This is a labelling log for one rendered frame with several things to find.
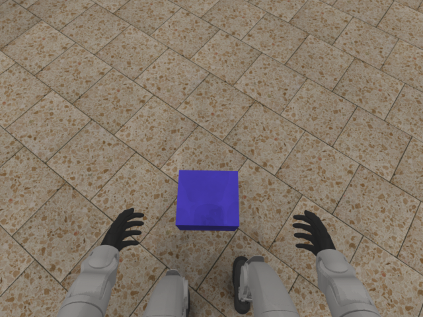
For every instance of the robot left forearm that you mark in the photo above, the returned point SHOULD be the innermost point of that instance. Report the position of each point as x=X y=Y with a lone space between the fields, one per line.
x=90 y=293

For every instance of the robot left hand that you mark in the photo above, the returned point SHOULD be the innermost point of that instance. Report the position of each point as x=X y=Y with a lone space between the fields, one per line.
x=116 y=233

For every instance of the robot right forearm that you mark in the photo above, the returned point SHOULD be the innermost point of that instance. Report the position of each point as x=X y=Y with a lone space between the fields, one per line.
x=345 y=294

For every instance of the carton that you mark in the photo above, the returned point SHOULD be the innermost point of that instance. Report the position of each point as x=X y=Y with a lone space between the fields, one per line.
x=207 y=200

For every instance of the robot left thigh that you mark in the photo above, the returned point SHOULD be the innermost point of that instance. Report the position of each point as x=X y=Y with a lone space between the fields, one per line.
x=169 y=298

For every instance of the robot right hand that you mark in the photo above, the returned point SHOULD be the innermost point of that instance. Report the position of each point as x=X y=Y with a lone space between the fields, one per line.
x=319 y=236

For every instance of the robot right foot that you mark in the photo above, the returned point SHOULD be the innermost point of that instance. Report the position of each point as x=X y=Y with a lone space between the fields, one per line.
x=241 y=306

